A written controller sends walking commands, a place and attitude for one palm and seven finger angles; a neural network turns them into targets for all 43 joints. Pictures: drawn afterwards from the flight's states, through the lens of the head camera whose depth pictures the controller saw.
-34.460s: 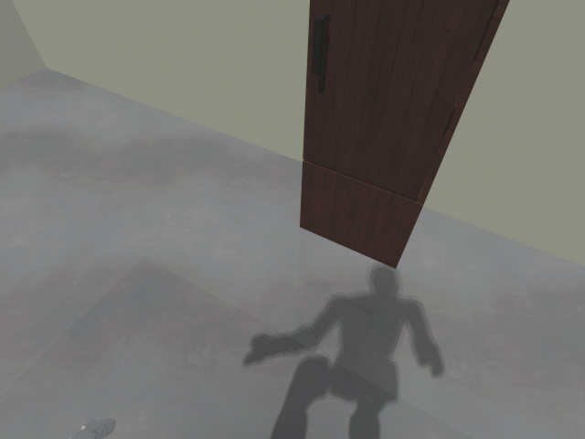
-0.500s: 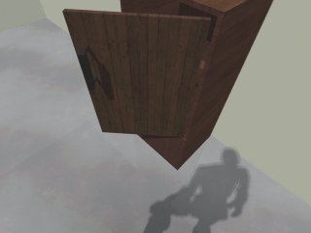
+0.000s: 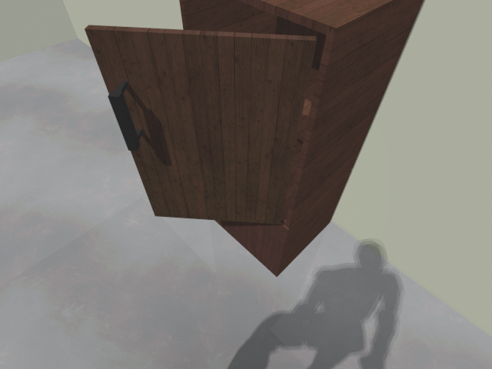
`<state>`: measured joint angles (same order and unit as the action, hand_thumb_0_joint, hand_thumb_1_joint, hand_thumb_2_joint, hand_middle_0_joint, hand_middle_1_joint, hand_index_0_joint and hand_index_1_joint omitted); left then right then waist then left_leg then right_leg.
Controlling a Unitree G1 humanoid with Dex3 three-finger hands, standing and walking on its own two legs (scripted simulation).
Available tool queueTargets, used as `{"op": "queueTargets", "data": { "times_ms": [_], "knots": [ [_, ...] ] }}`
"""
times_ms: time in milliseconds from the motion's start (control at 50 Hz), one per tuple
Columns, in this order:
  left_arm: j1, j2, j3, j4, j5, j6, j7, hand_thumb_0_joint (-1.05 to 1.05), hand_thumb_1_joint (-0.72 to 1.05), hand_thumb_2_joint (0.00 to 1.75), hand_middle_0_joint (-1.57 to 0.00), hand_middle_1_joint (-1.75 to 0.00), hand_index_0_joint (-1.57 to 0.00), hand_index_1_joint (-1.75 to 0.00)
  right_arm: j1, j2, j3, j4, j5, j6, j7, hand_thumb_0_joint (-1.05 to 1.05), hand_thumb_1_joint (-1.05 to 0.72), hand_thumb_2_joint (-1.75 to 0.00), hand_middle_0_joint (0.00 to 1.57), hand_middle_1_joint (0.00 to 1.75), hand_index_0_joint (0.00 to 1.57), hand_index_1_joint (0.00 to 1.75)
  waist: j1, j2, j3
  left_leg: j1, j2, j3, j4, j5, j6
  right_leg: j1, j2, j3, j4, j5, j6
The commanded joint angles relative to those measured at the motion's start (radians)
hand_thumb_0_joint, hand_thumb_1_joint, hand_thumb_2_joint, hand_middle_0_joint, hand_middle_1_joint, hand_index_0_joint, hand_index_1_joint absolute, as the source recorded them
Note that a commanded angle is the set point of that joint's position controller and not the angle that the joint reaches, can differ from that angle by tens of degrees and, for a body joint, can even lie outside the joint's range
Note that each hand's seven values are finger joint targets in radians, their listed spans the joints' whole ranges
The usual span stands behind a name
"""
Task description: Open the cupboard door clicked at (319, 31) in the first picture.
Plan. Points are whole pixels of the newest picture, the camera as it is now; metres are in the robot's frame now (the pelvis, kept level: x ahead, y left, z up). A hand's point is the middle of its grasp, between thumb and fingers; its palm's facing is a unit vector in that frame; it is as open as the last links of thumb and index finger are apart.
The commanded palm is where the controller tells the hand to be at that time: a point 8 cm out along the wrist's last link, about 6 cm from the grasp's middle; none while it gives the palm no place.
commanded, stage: come to a stop and stand still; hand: left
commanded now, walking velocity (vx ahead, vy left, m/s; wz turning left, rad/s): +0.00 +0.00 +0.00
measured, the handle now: (128, 117) +0.58 +0.28 +0.08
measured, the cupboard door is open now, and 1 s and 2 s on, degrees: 41 41 41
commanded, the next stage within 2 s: look again from close up in 0.32 s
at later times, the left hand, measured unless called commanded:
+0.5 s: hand out of the picture +0.01 +0.17 -0.18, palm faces +0.01 -0.98 -0.19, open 7.4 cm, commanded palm none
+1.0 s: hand out of the picture -0.04 +0.24 -0.18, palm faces +0.01 -0.98 -0.21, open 7.4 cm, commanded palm none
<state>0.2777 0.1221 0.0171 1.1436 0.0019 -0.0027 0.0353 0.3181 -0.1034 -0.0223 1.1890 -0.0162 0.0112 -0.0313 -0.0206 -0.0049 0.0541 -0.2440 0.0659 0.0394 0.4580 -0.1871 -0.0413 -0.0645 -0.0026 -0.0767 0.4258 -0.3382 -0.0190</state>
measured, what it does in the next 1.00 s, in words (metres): shifts its weight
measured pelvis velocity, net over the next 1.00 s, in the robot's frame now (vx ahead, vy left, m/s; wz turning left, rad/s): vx -0.04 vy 0.05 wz -0.01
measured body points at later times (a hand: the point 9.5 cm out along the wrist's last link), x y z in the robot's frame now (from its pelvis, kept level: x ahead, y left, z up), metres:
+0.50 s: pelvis +0.02 +0.01 +0.00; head +0.05 +0.01 +0.45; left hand +0.01 +0.22 -0.16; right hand +0.05 -0.23 -0.15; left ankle +0.04 +0.14 -0.73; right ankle -0.06 -0.10 -0.74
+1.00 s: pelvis -0.04 +0.05 -0.01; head -0.05 +0.07 +0.44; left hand -0.03 +0.29 -0.16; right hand -0.01 -0.19 -0.15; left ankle +0.03 +0.15 -0.74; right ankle -0.07 -0.10 -0.74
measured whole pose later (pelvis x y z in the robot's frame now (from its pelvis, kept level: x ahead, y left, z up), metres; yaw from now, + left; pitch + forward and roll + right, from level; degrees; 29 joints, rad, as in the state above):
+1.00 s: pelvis -0.04 +0.05 -0.01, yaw +0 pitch -2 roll -1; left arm 0.34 0.21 0.00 1.00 0.02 0.01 0.03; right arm 0.28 -0.17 -0.02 1.01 -0.02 0.02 0.00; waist 0.00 -0.02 0.00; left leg -0.33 0.01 0.07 0.52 -0.17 0.04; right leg -0.17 -0.04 -0.02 0.51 -0.33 0.02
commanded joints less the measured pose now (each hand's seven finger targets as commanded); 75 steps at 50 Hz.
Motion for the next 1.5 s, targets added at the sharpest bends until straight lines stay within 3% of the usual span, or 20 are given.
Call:
{"op": "queueTargets", "data": {
  "times_ms": [0,380,400,420,440,480,520,560,620,660,800,1020,1120,1180,1200,1240,1260,1320,1360,1480],
  "knots": [
    [0.073,0.092,0.014,-0.023,0.001,-0.012,0.008,0.00,0.90,0.90,-0.20,-0.30,-0.20,-0.30,0.036,-0.101,-0.014,-0.033,0.000,-0.012,-0.010,0.00,-0.90,-0.90,0.20,0.30,0.20,0.30,0.009,-0.006,0.020,0.071,0.042,-0.034,-0.034,0.158,0.034,-0.106,-0.118,0.080,-0.109,0.238,-0.015],
    [0.088,0.106,0.012,-0.024,0.006,-0.015,0.008,0.00,0.90,0.90,-0.20,-0.30,-0.20,-0.30,-0.028,-0.133,-0.011,-0.061,0.001,-0.018,-0.015,0.00,-0.90,-0.90,0.20,0.30,0.20,0.30,0.013,0.001,0.005,0.121,0.043,-0.025,-0.025,0.266,0.038,-0.067,-0.123,0.070,-0.100,0.406,-0.002],
    [0.180,0.135,0.006,-0.022,0.029,-0.052,0.049,0.00,0.90,0.90,-0.20,-0.30,-0.20,-0.30,-0.144,-0.159,-0.011,-0.152,0.014,-0.040,0.001,0.00,-0.90,-0.90,0.20,0.30,0.20,0.30,0.061,-0.027,0.020,0.079,0.032,0.027,0.230,0.308,0.030,-0.169,-0.160,0.190,-0.103,0.890,0.053],
    [0.145,0.193,0.023,-0.062,0.035,-0.059,0.050,0.00,0.90,0.90,-0.20,-0.30,-0.20,-0.30,-0.091,-0.134,-0.006,-0.213,0.003,-0.037,0.003,0.00,-0.90,-0.90,0.20,0.30,0.20,0.30,0.000,-0.062,0.013,-0.053,-0.033,0.059,0.230,0.137,0.033,-0.007,-0.189,0.143,-0.009,1.315,0.046],
    [0.143,0.186,0.020,-0.090,0.028,-0.065,0.047,0.00,0.90,0.90,-0.20,-0.30,-0.20,-0.30,-0.008,-0.110,-0.009,-0.199,0.000,-0.044,0.003,0.00,-0.90,-0.90,0.20,0.30,0.20,0.30,-0.020,-0.141,-0.113,-0.055,-0.044,0.072,0.125,-0.003,0.060,0.107,-0.192,0.115,0.127,1.449,0.005],
    [0.133,0.169,0.014,-0.127,0.014,-0.059,0.041,0.00,0.90,0.90,-0.20,-0.30,-0.20,-0.30,0.036,-0.157,-0.024,-0.195,0.002,-0.049,0.000,0.00,-0.90,-0.90,0.20,0.30,0.20,0.30,-0.018,-0.120,-0.220,0.083,-0.015,0.043,0.101,0.301,0.088,0.074,-0.144,0.070,0.234,1.214,0.006],
    [0.102,0.137,0.009,-0.157,0.011,-0.041,0.033,0.00,0.90,0.90,-0.20,-0.30,-0.20,-0.30,0.051,-0.192,-0.030,-0.196,0.000,-0.044,-0.007,0.00,-0.90,-0.90,0.20,0.30,0.20,0.30,-0.013,0.073,-0.144,0.189,0.070,-0.011,0.125,0.628,0.121,-0.121,-0.085,0.048,0.203,0.650,0.015],
    [0.097,0.107,0.010,-0.171,0.013,-0.022,0.026,0.00,0.90,0.90,-0.20,-0.30,-0.20,-0.30,-0.005,-0.203,-0.026,-0.223,0.001,-0.038,-0.007,0.00,-0.90,-0.90,0.20,0.30,0.20,0.30,0.020,0.114,-0.010,0.104,0.119,-0.080,0.068,0.643,0.138,-0.185,-0.037,0.036,0.094,0.149,0.013],
    [0.142,0.146,0.014,-0.158,0.016,-0.031,0.023,0.00,0.90,0.90,-0.20,-0.30,-0.20,-0.30,-0.038,-0.168,-0.013,-0.247,0.001,-0.040,-0.007,0.00,-0.90,-0.90,0.20,0.30,0.20,0.30,0.030,0.016,0.020,0.021,0.045,-0.034,0.095,0.425,0.089,-0.122,-0.092,0.089,0.031,0.480,-0.014],
    [0.130,0.183,0.013,-0.174,0.017,-0.022,0.022,0.00,0.90,0.90,-0.20,-0.30,-0.20,-0.30,-0.028,-0.166,-0.009,-0.249,0.005,-0.037,0.003,0.00,-0.90,-0.90,0.20,0.30,0.20,0.30,0.021,0.005,-0.082,0.040,0.024,-0.021,0.091,0.315,0.083,-0.083,-0.109,0.099,0.066,0.489,-0.017],
    [0.073,0.183,0.001,-0.198,0.019,0.007,0.007,0.00,0.90,0.90,-0.20,-0.30,-0.20,-0.30,-0.080,-0.202,-0.020,-0.253,-0.001,-0.015,0.019,0.00,-0.90,-0.90,0.20,0.30,0.20,0.30,0.024,0.024,0.096,-0.106,0.030,-0.104,-0.107,-0.272,0.083,-0.231,-0.066,0.101,-0.033,-0.139,-0.010],
    [0.204,0.158,0.001,-0.147,0.027,0.002,-0.002,0.00,0.90,0.90,-0.20,-0.30,-0.20,-0.30,-0.024,-0.199,-0.021,-0.217,-0.004,-0.004,0.026,0.00,-0.90,-0.90,0.20,0.30,0.20,0.30,0.042,0.034,0.009,-0.098,0.017,-0.122,-0.153,-0.407,0.086,-0.217,-0.053,0.107,-0.043,-0.249,-0.022],
    [0.163,0.208,0.032,-0.135,0.019,-0.002,-0.004,0.00,0.90,0.90,-0.20,-0.30,-0.20,-0.30,0.020,-0.139,-0.021,-0.208,-0.008,0.007,0.029,0.00,-0.90,-0.90,0.20,0.30,0.20,0.30,0.003,-0.172,0.057,-0.065,-0.083,0.025,0.224,-0.189,0.051,-0.363,-0.217,0.320,-0.228,-0.420,-0.103],
    [0.107,0.190,0.030,-0.150,0.021,-0.005,-0.005,0.00,0.90,0.90,-0.20,-0.30,-0.20,-0.30,0.100,-0.130,-0.016,-0.189,-0.002,-0.018,0.031,0.00,-0.90,-0.90,0.20,0.30,0.20,0.30,-0.031,-0.086,0.057,0.042,-0.056,-0.003,0.088,-0.206,0.065,-0.420,-0.164,0.211,-0.097,-0.346,-0.075],
    [0.124,0.166,0.026,-0.145,0.021,-0.001,-0.009,0.00,0.90,0.90,-0.20,-0.30,-0.20,-0.30,0.128,-0.156,-0.021,-0.178,-0.004,-0.023,0.028,0.00,-0.90,-0.90,0.20,0.30,0.20,0.30,-0.028,0.028,0.063,0.048,-0.012,-0.098,-0.026,-0.327,0.085,-0.443,-0.096,0.148,0.027,-0.341,-0.053],
    [0.146,0.096,0.015,-0.153,0.031,0.007,-0.010,0.00,0.90,0.90,-0.20,-0.30,-0.20,-0.30,0.187,-0.238,-0.040,-0.164,-0.015,-0.025,0.016,0.00,-0.90,-0.90,0.20,0.30,0.20,0.30,-0.030,0.291,0.098,-0.007,0.209,-0.484,-0.351,-0.707,0.184,-0.501,0.035,-0.015,0.455,-0.232,-0.022],
    [0.151,0.089,0.012,-0.145,0.034,0.005,-0.012,0.00,0.90,0.90,-0.20,-0.30,-0.20,-0.30,0.142,-0.231,-0.036,-0.167,-0.010,-0.025,0.016,0.00,-0.90,-0.90,0.20,0.30,0.20,0.30,-0.003,0.207,0.092,-0.071,0.236,-0.511,-0.381,-0.702,0.222,-0.482,-0.013,0.043,0.619,-0.178,-0.040],
    [0.193,0.063,0.013,-0.117,0.032,-0.006,-0.024,0.00,0.90,0.90,-0.20,-0.30,-0.20,-0.30,0.057,-0.175,-0.019,-0.176,-0.002,-0.050,0.015,0.00,-0.90,-0.90,0.20,0.30,0.20,0.30,0.049,0.122,0.031,-0.148,0.178,-0.324,-0.358,-0.447,0.227,-0.409,-0.065,0.033,0.677,-0.046,-0.030],
    [0.185,0.052,0.013,-0.116,0.031,-0.006,-0.027,0.00,0.90,0.90,-0.20,-0.30,-0.20,-0.30,0.081,-0.162,-0.018,-0.164,-0.002,-0.060,0.011,0.00,-0.90,-0.90,0.20,0.30,0.20,0.30,0.036,0.096,-0.008,-0.087,0.160,-0.259,-0.341,-0.348,0.227,-0.394,-0.066,0.015,0.597,-0.040,-0.022],
    [0.198,0.026,0.018,-0.132,0.029,0.003,-0.022,0.00,0.90,0.90,-0.20,-0.30,-0.20,-0.30,0.092,-0.170,-0.028,-0.155,-0.011,-0.046,0.009,0.00,-0.90,-0.90,0.20,0.30,0.20,0.30,0.040,0.075,-0.001,-0.133,0.162,-0.234,-0.373,-0.411,0.216,-0.181,-0.017,-0.036,0.243,-0.122,-0.035]
  ]
}}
